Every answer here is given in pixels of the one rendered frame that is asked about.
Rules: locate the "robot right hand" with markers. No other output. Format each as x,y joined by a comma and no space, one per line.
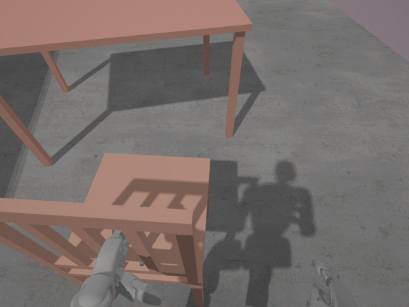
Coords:
336,295

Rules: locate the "table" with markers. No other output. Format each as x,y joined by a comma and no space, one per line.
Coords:
28,26

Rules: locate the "left robot forearm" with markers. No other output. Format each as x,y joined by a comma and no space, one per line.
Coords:
97,291

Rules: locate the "chair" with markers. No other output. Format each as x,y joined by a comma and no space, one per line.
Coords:
160,203

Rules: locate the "robot left hand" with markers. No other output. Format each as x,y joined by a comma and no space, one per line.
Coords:
113,253

